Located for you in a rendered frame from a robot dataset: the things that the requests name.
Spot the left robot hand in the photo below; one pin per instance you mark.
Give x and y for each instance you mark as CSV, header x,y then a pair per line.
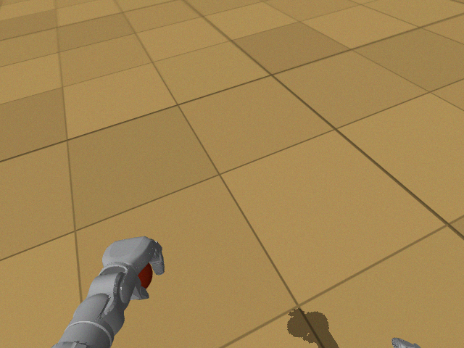
x,y
136,252

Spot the left robot arm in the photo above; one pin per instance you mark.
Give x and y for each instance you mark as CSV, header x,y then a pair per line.
x,y
101,315

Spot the ball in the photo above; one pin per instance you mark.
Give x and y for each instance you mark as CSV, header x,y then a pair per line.
x,y
145,276

